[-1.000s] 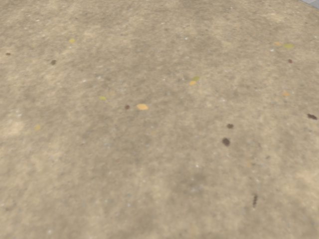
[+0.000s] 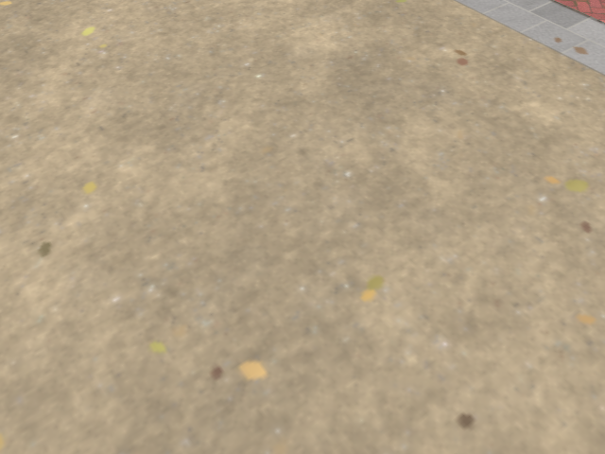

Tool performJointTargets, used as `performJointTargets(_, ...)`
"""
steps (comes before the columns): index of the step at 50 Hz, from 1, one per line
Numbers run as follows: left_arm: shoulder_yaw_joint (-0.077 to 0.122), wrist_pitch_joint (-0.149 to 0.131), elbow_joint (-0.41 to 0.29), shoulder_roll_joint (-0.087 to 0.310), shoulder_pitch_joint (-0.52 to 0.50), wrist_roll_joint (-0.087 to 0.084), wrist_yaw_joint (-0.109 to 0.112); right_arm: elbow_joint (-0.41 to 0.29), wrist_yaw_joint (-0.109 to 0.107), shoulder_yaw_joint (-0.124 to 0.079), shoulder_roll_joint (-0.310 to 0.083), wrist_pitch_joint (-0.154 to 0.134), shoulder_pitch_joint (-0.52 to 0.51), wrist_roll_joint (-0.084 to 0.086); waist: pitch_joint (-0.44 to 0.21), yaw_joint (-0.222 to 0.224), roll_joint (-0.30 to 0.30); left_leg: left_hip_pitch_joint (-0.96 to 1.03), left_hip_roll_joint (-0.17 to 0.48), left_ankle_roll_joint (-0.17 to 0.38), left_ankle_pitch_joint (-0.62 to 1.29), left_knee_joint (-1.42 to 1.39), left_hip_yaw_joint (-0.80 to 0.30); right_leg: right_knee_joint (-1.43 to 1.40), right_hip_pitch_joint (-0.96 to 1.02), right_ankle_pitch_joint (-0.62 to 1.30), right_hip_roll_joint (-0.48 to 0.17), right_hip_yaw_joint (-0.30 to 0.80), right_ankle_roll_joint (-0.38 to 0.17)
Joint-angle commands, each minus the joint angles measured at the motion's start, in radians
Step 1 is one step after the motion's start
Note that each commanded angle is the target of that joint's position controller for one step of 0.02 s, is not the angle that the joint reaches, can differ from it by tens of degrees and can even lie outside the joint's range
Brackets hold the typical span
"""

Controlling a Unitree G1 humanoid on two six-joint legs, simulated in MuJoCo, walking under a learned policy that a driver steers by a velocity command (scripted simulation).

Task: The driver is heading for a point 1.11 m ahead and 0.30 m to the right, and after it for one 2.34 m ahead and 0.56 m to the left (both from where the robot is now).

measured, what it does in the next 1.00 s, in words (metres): walks ahead, turning right: right foot, then left foot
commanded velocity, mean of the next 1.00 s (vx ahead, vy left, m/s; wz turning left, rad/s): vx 1.00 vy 0.00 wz -0.46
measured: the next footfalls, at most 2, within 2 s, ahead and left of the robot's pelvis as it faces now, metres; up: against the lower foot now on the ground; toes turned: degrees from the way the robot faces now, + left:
right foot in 0.26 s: +0.46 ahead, -0.10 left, +0.00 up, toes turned -2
left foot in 0.68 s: +0.89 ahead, +0.09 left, +0.00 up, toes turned -12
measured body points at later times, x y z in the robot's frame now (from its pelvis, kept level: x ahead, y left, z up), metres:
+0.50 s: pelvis +0.48 -0.04 +0.01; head +0.49 -0.03 +0.46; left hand +0.40 +0.23 -0.13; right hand +0.67 -0.28 -0.08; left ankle +0.58 +0.12 -0.66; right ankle +0.42 -0.10 -0.73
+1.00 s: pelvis +0.93 -0.06 +0.00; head +0.95 -0.08 +0.45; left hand +1.26 +0.06 -0.06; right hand +0.75 -0.29 -0.13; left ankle +0.85 +0.10 -0.73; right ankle +1.04 -0.22 -0.66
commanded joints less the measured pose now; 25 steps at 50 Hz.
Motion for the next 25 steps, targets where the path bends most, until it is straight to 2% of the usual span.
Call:
performJointTargets(1,0.002,-0.002,-0.086,0.071,-0.098,-0.001,-0.007,-0.072,0.008,-0.006,-0.080,-0.045,-0.061,0.017,0.196,0.038,0.020,-0.213,0.240,0.109,0.047,-0.407,-0.241,-0.230,-0.041,0.173,-0.051,-0.048,0.025)
performJointTargets(3,-0.011,-0.012,-0.104,0.043,-0.181,-0.011,-0.020,-0.063,0.008,-0.004,-0.084,-0.055,-0.014,0.034,0.178,0.006,0.004,-0.189,0.210,0.069,0.264,-0.428,-0.161,-0.432,0.080,0.344,-0.016,-0.111,0.013)
performJointTargets(5,-0.018,-0.016,-0.112,0.033,-0.239,-0.020,-0.026,-0.040,0.001,-0.004,-0.106,-0.060,0.044,0.041,0.169,-0.021,0.020,-0.071,0.232,0.044,0.501,-0.452,-0.129,-0.555,0.139,0.427,0.023,-0.153,-0.010)
performJointTargets(6,-0.017,-0.017,-0.117,0.040,-0.256,-0.022,-0.024,-0.034,-0.003,-0.005,-0.124,-0.059,0.052,0.034,0.160,-0.023,0.043,0.015,0.248,0.038,0.592,-0.440,-0.117,-0.608,0.143,0.431,0.035,-0.154,-0.020)
performJointTargets(8,-0.008,-0.019,-0.116,0.070,-0.274,-0.015,-0.013,-0.019,-0.011,-0.002,-0.145,-0.049,0.078,0.020,0.113,-0.028,0.067,0.200,0.264,0.016,0.953,-0.343,-0.089,-0.672,0.162,0.353,0.101,-0.200,-0.039)
performJointTargets(9,-0.002,-0.019,-0.112,0.086,-0.252,-0.010,-0.005,-0.012,-0.021,-0.004,-0.166,-0.040,0.080,0.010,0.073,-0.008,0.106,0.271,0.283,0.008,1.149,-0.257,-0.085,-0.677,0.193,0.271,0.139,-0.210,-0.047)
performJointTargets(10,0.010,-0.018,-0.095,0.113,-0.177,-0.010,0.003,-0.005,-0.033,-0.008,-0.193,-0.027,0.074,-0.006,0.010,0.041,0.143,0.322,0.307,0.002,1.299,-0.124,-0.088,-0.682,0.268,0.180,0.171,-0.199,-0.060)
performJointTargets(11,0.028,-0.018,-0.049,0.151,-0.016,-0.013,0.016,0.000,-0.045,-0.014,-0.215,-0.011,0.055,-0.022,-0.076,0.119,0.169,0.324,0.325,0.002,1.359,0.072,-0.090,-0.683,0.419,0.101,0.189,-0.174,-0.080)
performJointTargets(12,0.047,-0.016,0.024,0.185,0.201,-0.014,0.032,-0.009,-0.050,-0.020,-0.229,0.003,0.001,-0.028,-0.165,0.223,0.162,0.248,0.313,0.003,1.266,0.333,-0.069,-0.734,0.629,0.076,0.171,-0.153,-0.101)
performJointTargets(13,0.075,-0.010,0.067,0.254,0.387,0.005,0.052,-0.034,-0.047,-0.012,-0.179,0.001,-0.025,-0.031,-0.272,0.279,0.108,0.014,0.259,0.017,0.919,0.682,-0.065,-0.653,0.893,-0.166,0.008,0.013,-0.134)
performJointTargets(14,0.096,-0.011,0.065,0.315,0.356,0.024,0.046,-0.077,-0.014,0.026,-0.004,-0.021,0.100,0.036,-0.418,0.122,-0.281,-0.451,0.046,-0.042,-0.095,1.123,-0.118,-0.783,1.218,-0.397,-0.296,0.639,-0.284)
performJointTargets(15,0.099,-0.009,0.063,0.255,0.303,0.006,0.025,-0.087,-0.023,0.012,-0.114,-0.033,0.012,0.038,-0.378,0.161,-0.109,-0.605,0.082,-0.002,-0.086,1.164,-0.211,-0.916,1.179,-0.427,-0.264,0.747,-0.286)
performJointTargets(16,0.089,-0.020,0.076,0.205,0.234,0.000,0.023,-0.125,-0.025,0.010,-0.124,-0.038,-0.129,0.036,-0.191,0.143,-0.029,-0.655,0.144,0.007,0.004,1.101,-0.205,-0.944,1.021,-0.315,-0.230,0.560,-0.251)
performJointTargets(17,0.079,-0.027,0.103,0.149,0.222,-0.001,0.019,-0.145,-0.020,0.018,-0.107,-0.041,-0.175,0.021,-0.083,0.105,0.060,-0.621,0.177,0.007,0.026,1.016,-0.192,-0.979,0.848,-0.188,-0.191,0.467,-0.228)
performJointTargets(18,0.067,-0.034,0.123,0.112,0.217,-0.003,0.022,-0.169,-0.011,0.023,-0.084,-0.033,-0.216,-0.005,-0.029,0.063,0.066,-0.579,0.213,0.000,0.031,0.943,-0.200,-0.996,0.724,-0.138,-0.134,0.392,-0.198)
performJointTargets(19,0.054,-0.036,0.143,0.082,0.219,-0.008,0.028,-0.178,0.001,0.030,-0.063,-0.016,-0.204,-0.029,0.002,0.017,0.050,-0.534,0.225,-0.019,0.024,0.901,-0.189,-1.020,0.623,-0.132,-0.091,0.349,-0.183)
performJointTargets(20,0.051,-0.041,0.156,0.077,0.229,-0.017,0.031,-0.187,0.011,0.036,-0.044,-0.004,-0.205,-0.042,0.027,-0.005,0.030,-0.529,0.240,-0.038,0.011,0.854,-0.180,-1.046,0.571,-0.129,-0.063,0.325,-0.184)
performJointTargets(21,0.054,-0.047,0.163,0.092,0.243,-0.028,0.033,-0.205,0.019,0.040,-0.037,0.003,-0.227,-0.049,0.057,-0.015,0.020,-0.553,0.255,-0.060,0.004,0.805,-0.168,-1.077,0.534,-0.130,-0.053,0.311,-0.194)
performJointTargets(23,0.062,-0.057,0.164,0.125,0.260,-0.037,0.033,-0.266,0.028,0.049,-0.048,0.009,-0.357,-0.053,0.130,-0.007,0.025,-0.587,0.275,-0.106,0.078,0.650,-0.128,-1.153,0.438,-0.081,-0.037,0.271,-0.214)
performJointTargets(25,0.070,-0.064,0.148,0.143,0.243,-0.036,0.030,-0.313,0.037,0.060,-0.055,0.002,-0.475,-0.036,0.166,0.005,0.022,-0.476,0.259,-0.131,0.257,0.399,-0.102,-1.180,0.338,0.040,0.017,0.199,-0.187)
